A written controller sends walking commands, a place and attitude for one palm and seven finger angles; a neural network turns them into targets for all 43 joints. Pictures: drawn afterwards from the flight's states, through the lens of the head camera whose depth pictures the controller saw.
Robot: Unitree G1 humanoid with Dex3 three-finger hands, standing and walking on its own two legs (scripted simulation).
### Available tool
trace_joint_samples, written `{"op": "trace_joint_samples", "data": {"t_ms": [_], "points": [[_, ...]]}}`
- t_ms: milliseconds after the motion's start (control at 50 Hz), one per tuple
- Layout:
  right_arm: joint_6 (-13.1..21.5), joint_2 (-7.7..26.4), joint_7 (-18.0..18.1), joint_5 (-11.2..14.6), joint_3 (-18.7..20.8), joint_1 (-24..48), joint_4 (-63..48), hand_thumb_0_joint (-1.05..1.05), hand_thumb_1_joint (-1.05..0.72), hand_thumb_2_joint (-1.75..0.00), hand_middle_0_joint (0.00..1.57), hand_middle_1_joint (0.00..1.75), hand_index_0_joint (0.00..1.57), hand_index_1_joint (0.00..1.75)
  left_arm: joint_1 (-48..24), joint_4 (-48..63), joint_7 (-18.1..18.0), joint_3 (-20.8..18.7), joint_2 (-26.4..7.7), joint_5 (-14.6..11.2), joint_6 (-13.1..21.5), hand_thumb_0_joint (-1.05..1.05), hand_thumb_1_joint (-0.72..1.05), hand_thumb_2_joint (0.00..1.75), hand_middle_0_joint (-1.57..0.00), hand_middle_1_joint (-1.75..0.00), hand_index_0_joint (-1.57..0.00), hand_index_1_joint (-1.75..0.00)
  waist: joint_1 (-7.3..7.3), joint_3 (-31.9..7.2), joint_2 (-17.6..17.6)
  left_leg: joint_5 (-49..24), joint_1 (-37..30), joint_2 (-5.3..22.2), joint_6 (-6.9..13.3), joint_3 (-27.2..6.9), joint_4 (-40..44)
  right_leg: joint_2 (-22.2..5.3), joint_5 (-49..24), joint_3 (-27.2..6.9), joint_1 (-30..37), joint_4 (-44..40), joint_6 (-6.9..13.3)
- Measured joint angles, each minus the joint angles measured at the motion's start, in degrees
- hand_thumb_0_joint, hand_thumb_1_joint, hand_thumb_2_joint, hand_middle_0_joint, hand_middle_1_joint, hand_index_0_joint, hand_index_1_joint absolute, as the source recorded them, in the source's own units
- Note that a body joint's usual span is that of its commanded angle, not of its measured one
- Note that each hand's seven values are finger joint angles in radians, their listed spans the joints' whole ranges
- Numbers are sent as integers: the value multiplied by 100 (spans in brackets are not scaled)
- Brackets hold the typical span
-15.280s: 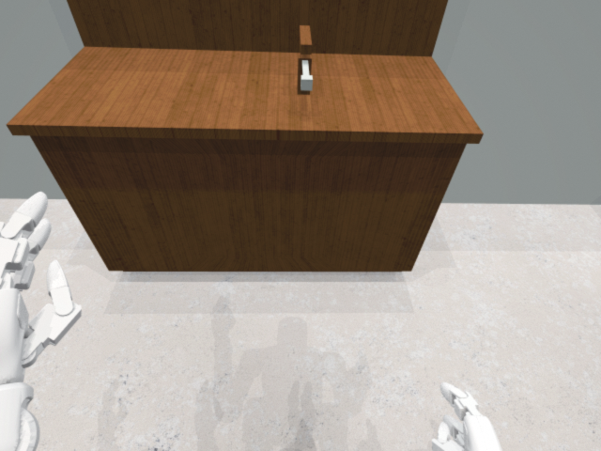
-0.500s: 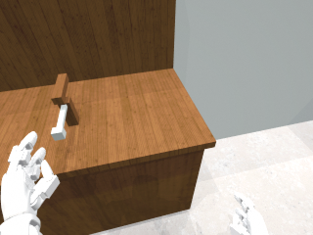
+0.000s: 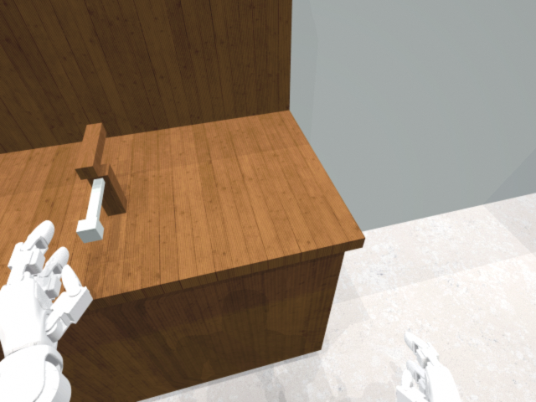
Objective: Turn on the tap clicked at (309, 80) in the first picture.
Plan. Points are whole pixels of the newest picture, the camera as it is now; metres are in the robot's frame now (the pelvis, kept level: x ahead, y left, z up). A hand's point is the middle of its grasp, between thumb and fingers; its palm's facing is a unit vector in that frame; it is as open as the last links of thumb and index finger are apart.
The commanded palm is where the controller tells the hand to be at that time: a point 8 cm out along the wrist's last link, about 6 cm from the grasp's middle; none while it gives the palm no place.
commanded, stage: reach beside the lever's end, fingers flat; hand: left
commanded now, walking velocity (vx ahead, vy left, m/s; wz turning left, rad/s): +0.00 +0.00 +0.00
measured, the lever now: (90, 230) +0.33 +0.33 +0.09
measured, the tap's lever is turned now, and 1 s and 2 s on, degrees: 0 0 0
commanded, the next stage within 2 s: push the lever round in 1.72 s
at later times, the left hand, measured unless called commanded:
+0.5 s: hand (82, 284) +0.23 +0.28 +0.10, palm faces +0.54 -0.83 -0.10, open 7.6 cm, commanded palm +0.19 +0.32 +0.11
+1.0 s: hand (68, 279) +0.24 +0.31 +0.09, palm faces +0.59 -0.80 -0.10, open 7.8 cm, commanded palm +0.20 +0.35 +0.09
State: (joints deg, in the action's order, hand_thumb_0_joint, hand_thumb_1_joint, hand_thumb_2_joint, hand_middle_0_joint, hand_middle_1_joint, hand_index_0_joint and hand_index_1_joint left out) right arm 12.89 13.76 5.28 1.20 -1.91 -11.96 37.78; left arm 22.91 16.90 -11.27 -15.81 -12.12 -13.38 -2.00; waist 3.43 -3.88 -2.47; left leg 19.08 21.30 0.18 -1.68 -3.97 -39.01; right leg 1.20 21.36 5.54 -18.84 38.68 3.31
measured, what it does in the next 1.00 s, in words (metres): stands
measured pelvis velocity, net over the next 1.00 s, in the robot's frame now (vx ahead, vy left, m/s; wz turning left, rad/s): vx -0.01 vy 0.01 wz -0.01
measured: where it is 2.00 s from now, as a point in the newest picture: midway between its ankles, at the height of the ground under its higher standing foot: outside the picture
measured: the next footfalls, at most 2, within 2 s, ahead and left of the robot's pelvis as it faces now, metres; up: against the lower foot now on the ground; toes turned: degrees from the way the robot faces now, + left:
none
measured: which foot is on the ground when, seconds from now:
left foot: down 0.00-1.00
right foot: down 0.00-1.00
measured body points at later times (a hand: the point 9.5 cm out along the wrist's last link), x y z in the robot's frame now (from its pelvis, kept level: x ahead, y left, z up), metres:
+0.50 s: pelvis +0.00 +0.02 +0.00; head -0.01 +0.00 +0.45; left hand +0.19 +0.32 +0.11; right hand +0.18 -0.21 -0.08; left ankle +0.02 +0.14 -0.72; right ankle -0.01 -0.08 -0.72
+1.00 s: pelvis -0.01 +0.01 +0.00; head +0.00 +0.00 +0.45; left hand +0.20 +0.35 +0.10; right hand +0.17 -0.23 -0.09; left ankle +0.02 +0.14 -0.72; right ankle -0.01 -0.08 -0.72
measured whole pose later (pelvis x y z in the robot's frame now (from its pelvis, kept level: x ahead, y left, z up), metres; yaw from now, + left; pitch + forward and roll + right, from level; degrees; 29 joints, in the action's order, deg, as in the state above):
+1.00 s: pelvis -0.01 +0.01 +0.00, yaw -1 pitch +3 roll -1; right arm 9.7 14.1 4.4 0.9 -0.8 -11.3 39.2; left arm 11.4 -2.0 -10.0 -22.0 -14.1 -12.5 7.4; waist 2.2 -3.7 -2.0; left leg 19.5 26.0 0.0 -0.9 -3.3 -42.0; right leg 1.0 21.0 4.9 -23.3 40.7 2.5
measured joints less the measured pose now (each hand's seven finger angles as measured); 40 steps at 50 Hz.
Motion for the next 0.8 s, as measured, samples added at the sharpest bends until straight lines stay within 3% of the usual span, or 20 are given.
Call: {"op": "trace_joint_samples", "data": {"t_ms": [180, 520, 800], "points": [[-54, -2, -50, -17, 38, -6, 10, 2, -90, -90, 20, 30, 20, 30, -75, -223, -46, -128, 5, 43, 234, 2, 90, 90, -20, -29, -19, -29, -24, 8, 33, 23, 66, -21, 42, 36, -51, -22, -5, -35, -57, 17, -45], [-165, -68, -90, -55, -24, 109, -13, 2, -90, -90, 20, 30, 20, 30, -534, -671, -176, 17, 54, 198, 414, 2, 90, 90, -19, -25, -18, -25, -66, 57, 38, 20, 222, -75, 110, 71, -162, -78, -30, -67, -200, 96, -116], [-323, -37, -100, -54, 18, 101, 43, 2, -90, -90, 20, 30, 20, 30, -924, -1301, -121, -194, -38, 196, 618, 2, 90, 90, -17, -21, -17, -21, -105, 34, 44, 24, 336, -52, 104, 95, -207, -57, -34, -92, -330, 149, -107]]}}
